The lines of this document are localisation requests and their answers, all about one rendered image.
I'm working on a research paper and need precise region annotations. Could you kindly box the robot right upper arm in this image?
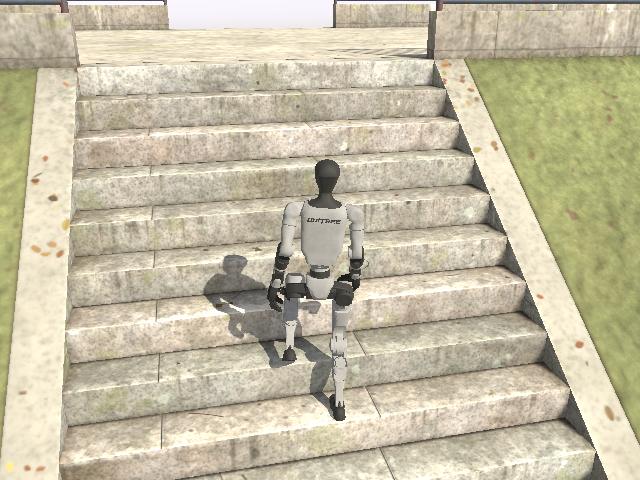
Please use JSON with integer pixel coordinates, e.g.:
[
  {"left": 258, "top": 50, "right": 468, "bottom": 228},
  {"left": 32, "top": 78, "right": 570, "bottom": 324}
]
[{"left": 345, "top": 204, "right": 364, "bottom": 259}]

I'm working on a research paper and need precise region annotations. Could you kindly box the robot right forearm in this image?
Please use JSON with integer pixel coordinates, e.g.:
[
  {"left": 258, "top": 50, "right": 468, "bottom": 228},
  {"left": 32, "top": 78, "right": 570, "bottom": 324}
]
[{"left": 349, "top": 246, "right": 364, "bottom": 280}]

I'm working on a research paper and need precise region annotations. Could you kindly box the robot left forearm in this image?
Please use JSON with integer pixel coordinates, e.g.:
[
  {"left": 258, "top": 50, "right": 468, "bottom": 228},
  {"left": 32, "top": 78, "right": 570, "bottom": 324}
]
[{"left": 270, "top": 242, "right": 290, "bottom": 288}]

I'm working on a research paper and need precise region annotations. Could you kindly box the robot right hand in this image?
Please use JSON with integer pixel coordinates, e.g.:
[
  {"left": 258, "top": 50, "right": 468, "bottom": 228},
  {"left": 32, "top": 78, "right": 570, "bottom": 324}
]
[{"left": 337, "top": 273, "right": 360, "bottom": 292}]

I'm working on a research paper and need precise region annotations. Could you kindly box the robot left hand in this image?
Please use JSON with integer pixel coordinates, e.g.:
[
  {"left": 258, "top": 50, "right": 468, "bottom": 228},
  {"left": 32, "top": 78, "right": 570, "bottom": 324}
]
[{"left": 267, "top": 284, "right": 290, "bottom": 312}]

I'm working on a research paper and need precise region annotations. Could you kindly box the robot left upper arm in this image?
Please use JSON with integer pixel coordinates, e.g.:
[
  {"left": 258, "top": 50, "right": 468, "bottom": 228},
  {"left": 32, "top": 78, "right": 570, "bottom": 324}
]
[{"left": 279, "top": 201, "right": 304, "bottom": 257}]

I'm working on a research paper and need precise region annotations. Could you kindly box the right robot thigh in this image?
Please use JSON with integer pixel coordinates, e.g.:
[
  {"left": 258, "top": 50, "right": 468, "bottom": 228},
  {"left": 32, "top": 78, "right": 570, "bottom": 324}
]
[{"left": 329, "top": 281, "right": 354, "bottom": 355}]

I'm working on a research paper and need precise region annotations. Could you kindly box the robot head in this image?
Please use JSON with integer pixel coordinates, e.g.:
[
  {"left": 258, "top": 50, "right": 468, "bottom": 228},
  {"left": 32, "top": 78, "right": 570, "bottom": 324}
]
[{"left": 308, "top": 159, "right": 342, "bottom": 209}]

